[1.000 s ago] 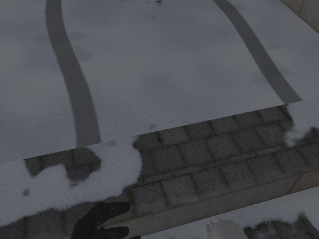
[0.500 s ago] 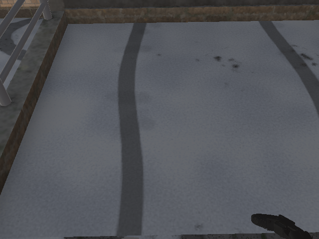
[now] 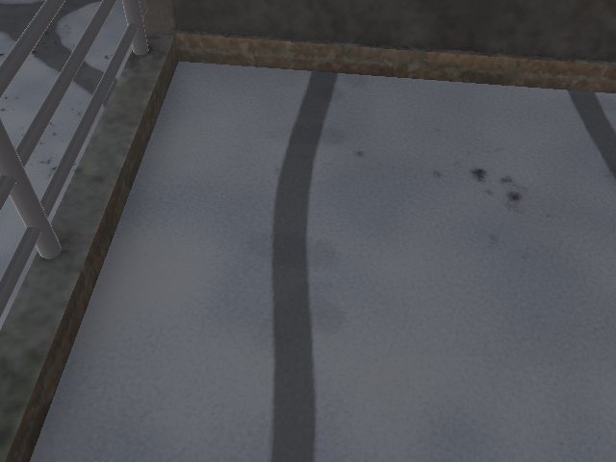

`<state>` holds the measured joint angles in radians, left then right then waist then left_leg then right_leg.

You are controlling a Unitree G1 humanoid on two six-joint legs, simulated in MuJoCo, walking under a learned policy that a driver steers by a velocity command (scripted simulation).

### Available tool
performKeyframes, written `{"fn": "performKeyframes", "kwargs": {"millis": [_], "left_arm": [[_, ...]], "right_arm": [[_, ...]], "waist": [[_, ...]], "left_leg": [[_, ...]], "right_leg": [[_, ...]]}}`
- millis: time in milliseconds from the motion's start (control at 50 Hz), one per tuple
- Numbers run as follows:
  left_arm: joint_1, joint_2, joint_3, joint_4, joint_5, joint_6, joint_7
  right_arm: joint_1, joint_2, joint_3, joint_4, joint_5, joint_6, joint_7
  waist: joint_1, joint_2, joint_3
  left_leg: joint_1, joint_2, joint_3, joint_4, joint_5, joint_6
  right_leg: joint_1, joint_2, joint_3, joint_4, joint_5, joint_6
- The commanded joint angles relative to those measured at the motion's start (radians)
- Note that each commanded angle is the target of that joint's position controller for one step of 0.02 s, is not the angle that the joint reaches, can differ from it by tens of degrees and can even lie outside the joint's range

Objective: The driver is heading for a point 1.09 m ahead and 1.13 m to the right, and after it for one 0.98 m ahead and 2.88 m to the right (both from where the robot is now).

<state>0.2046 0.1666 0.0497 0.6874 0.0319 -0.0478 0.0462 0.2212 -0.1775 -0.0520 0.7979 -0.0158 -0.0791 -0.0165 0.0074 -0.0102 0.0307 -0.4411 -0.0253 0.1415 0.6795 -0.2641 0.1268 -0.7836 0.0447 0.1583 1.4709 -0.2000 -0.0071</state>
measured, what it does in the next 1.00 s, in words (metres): steps on the spot, turning right: right foot, then left foot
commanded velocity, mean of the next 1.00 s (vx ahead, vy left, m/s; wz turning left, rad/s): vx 0.02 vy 0.00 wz -0.52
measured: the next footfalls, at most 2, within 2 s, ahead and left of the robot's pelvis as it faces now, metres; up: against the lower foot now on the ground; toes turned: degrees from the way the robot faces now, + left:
right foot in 0.42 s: +0.10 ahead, -0.15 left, +0.00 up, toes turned -17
left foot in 0.88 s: +0.20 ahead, +0.04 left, +0.00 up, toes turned -31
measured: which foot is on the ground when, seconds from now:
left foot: down 0.00-0.42, up 0.44-0.86, down 0.88-1.00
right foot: up 0.00-0.40, down 0.42-0.88, up 0.90-1.00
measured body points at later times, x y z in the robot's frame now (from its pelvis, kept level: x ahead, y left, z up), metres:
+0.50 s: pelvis +0.07 -0.05 +0.01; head +0.07 -0.07 +0.46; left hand +0.28 +0.16 -0.07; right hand +0.09 -0.33 -0.12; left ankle +0.06 +0.06 -0.67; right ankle +0.06 -0.14 -0.72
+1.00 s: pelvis +0.09 -0.01 +0.02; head +0.12 +0.01 +0.47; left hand +0.35 +0.14 -0.10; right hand +0.10 -0.30 -0.06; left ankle +0.16 +0.06 -0.72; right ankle +0.03 -0.11 -0.65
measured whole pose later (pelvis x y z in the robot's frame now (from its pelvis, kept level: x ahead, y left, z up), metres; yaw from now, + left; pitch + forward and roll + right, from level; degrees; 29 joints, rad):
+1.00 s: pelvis +0.09 -0.01 +0.02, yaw -33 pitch +1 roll -1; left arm 0.23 0.27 0.09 0.63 0.02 0.04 -0.02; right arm 0.18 -0.19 -0.02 0.64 -0.02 -0.01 -0.04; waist 0.01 -0.06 0.01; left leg -0.31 0.01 0.04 0.55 -0.26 0.04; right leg -0.52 0.11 0.08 1.07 -0.45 0.00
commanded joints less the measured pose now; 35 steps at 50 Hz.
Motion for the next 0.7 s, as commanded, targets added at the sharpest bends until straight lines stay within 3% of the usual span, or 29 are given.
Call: {"fn": "performKeyframes", "kwargs": {"millis": [20, 80, 180, 200, 220, 260, 320, 360, 380, 400, 420, 440, 460, 480, 500, 520, 540, 560, 600, 660, 700], "left_arm": [[0.169, 0.078, 0.036, 0.044, -0.015, 0.036, 0.0], [0.082, 0.064, 0.038, 0.044, -0.021, 0.052, -0.012], [0.001, 0.062, 0.04, 0.021, 0.005, 0.077, -0.037], [-0.007, 0.063, 0.037, 0.014, -0.002, 0.08, -0.046], [-0.023, 0.061, 0.035, 0.003, 0.003, 0.08, -0.056], [-0.039, 0.059, 0.033, -0.013, 0.008, 0.085, -0.069], [-0.043, 0.067, 0.033, -0.04, -0.003, 0.085, -0.078], [-0.028, 0.072, 0.031, -0.056, -0.009, 0.07, -0.081], [0.0, 0.069, 0.029, -0.056, -0.009, 0.059, -0.083], [0.041, 0.08, 0.029, -0.045, -0.004, 0.043, -0.083], [0.12, 0.154, 0.049, -0.039, 0.012, 0.022, -0.075], [0.108, 0.305, 0.086, -0.077, 0.002, 0.017, -0.053], [0.207, 0.274, 0.093, -0.069, -0.02, 0.031, -0.036], [0.167, 0.234, 0.074, -0.076, -0.02, 0.046, -0.026], [0.096, 0.21, 0.061, -0.097, -0.013, 0.06, -0.019], [0.031, 0.196, 0.053, -0.116, -0.021, 0.064, -0.018], [-0.007, 0.176, 0.047, -0.133, -0.026, 0.06, -0.022], [-0.01, 0.174, 0.047, -0.137, -0.028, 0.054, -0.027], [0.011, 0.183, 0.049, -0.138, -0.014, 0.037, -0.031], [0.04, 0.202, 0.055, -0.144, -0.007, 0.027, -0.028], [0.065, 0.218, 0.061, -0.137, -0.011, 0.035, -0.031]], "right_arm": [[0.011, -0.075, -0.007, -0.086, 0.011, -0.045, -0.018], [0.042, -0.07, -0.001, -0.102, 0.005, -0.046, -0.031], [0.092, -0.092, -0.009, -0.132, -0.006, -0.027, -0.044], [0.093, -0.099, -0.011, -0.14, -0.009, -0.018, -0.042], [0.103, -0.114, -0.017, -0.144, -0.016, -0.013, -0.037], [0.117, -0.131, -0.024, -0.141, -0.017, -0.006, -0.031], [0.1, -0.156, -0.031, -0.141, -0.015, 0.006, -0.024], [0.104, -0.174, -0.036, -0.129, -0.015, 0.013, -0.027], [0.099, -0.182, -0.038, -0.121, -0.008, 0.022, -0.03], [0.122, -0.188, -0.043, -0.102, -0.007, 0.031, -0.028], [0.148, -0.161, -0.039, -0.105, -0.006, 0.037, -0.028], [0.083, -0.097, -0.016, -0.195, 0.01, 0.034, -0.024], [0.008, -0.14, -0.025, -0.193, 0.003, 0.047, -0.03], [-0.019, -0.138, -0.024, -0.194, 0.009, 0.05, -0.016], [-0.038, -0.126, -0.02, -0.194, 0.01, 0.049, -0.008], [-0.054, -0.132, -0.023, -0.199, 0.001, 0.05, -0.005], [-0.034, -0.144, -0.027, -0.191, -0.016, 0.056, -0.001], [-0.023, -0.157, -0.033, -0.184, -0.02, 0.065, 0.003], [0.001, -0.137, -0.03, -0.171, -0.018, 0.08, 0.004], [-0.029, -0.127, -0.02, -0.181, -0.009, 0.092, 0.0], [-0.084, -0.118, -0.012, -0.202, -0.009, 0.094, 0.005]], "waist": [[0.029, 0.066, -0.132], [-0.015, 0.109, -0.109], [-0.048, 0.137, -0.061], [-0.049, 0.159, -0.059], [-0.057, 0.154, -0.062], [-0.063, 0.147, -0.057], [-0.054, 0.151, -0.042], [-0.048, 0.142, -0.06], [-0.023, 0.124, -0.07], [0.0, 0.075, -0.091], [0.024, -0.062, -0.143], [0.022, -0.367, -0.113], [0.1, -0.23, -0.179], [0.074, -0.16, -0.157], [0.042, -0.115, -0.119], [0.012, -0.107, -0.088], [-0.007, -0.107, -0.098], [-0.016, -0.094, -0.098], [-0.017, -0.08, -0.125], [0.004, -0.11, -0.12], [0.022, -0.109, -0.088]], "left_leg": [[0.183, 0.269, -0.182, -0.309, 0.701, 0.02], [0.256, 0.257, -0.11, -0.365, 0.534, 0.005], [0.327, 0.296, -0.099, -0.413, 0.308, 0.049], [0.328, 0.304, -0.096, -0.413, 0.272, 0.062], [0.328, 0.312, -0.086, -0.41, 0.241, 0.077], [0.329, 0.324, -0.068, -0.371, 0.274, 0.09], [0.312, 0.339, -0.052, -0.316, 0.343, 0.097], [0.325, 0.35, -0.042, -0.249, 0.422, 0.085], [0.304, 0.343, -0.02, -0.199, 0.423, 0.056], [0.252, 0.31, 0.03, -0.126, 0.376, -0.001], [0.119, 0.26, 0.073, 0.05, 0.226, -0.068], [-0.213, 0.062, 0.095, 0.232, -0.274, -0.162], [-0.223, 0.053, -0.096, 0.403, -0.395, -0.173], [-0.254, 0.058, -0.135, 0.479, -0.333, -0.183], [-0.264, 0.068, -0.158, 0.472, -0.254, -0.18], [-0.26, 0.077, -0.173, 0.442, -0.179, -0.18], [-0.224, 0.072, -0.173, 0.441, -0.132, -0.184], [-0.201, 0.052, -0.163, 0.464, -0.115, -0.184], [-0.181, 0.042, -0.164, 0.454, -0.086, -0.179], [-0.187, 0.035, -0.17, 0.38, -0.074, -0.174], [-0.171, 0.03, -0.172, 0.293, -0.084, -0.164]], "right_leg": [[0.063, -0.031, -0.042, -0.119, 0.043, 0.028], [0.023, -0.059, -0.089, -0.228, 0.136, 0.034], [0.026, -0.095, -0.14, -0.419, 0.085, 0.045], [0.054, -0.098, -0.154, -0.475, 0.038, 0.046], [0.091, -0.096, -0.178, -0.508, 0.003, 0.039], [0.147, -0.091, -0.21, -0.558, -0.067, 0.023], [0.238, -0.081, -0.245, -0.661, -0.194, 0.002], [0.31, -0.067, -0.263, -0.76, -0.237, -0.022], [0.379, -0.057, -0.267, -0.862, -0.164, -0.036], [0.498, -0.043, -0.242, -1.0, -0.022, -0.047], [0.675, -0.132, -0.063, -1.086, 0.074, -0.074], [0.801, -0.406, 0.353, -1.096, 0.532, -0.226], [0.805, -0.436, 0.361, -1.093, 0.591, -0.334], [0.777, -0.389, 0.282, -1.092, 0.511, -0.341], [0.726, -0.333, 0.229, -1.112, 0.383, -0.302], [0.682, -0.282, 0.189, -1.13, 0.325, -0.262], [0.65, -0.249, 0.153, -1.135, 0.335, -0.247], [0.615, -0.234, 0.141, -1.137, 0.343, -0.24], [0.606, -0.214, 0.123, -1.13, 0.358, -0.231], [0.591, -0.207, 0.157, -1.146, 0.235, -0.231], [0.568, -0.198, 0.193, -1.158, 0.117, -0.237]]}}
Keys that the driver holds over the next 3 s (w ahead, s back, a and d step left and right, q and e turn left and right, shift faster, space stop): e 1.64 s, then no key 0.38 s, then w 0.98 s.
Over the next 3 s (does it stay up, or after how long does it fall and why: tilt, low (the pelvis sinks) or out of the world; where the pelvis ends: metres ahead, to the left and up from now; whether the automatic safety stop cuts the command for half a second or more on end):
stays up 0.38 -0.29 0.02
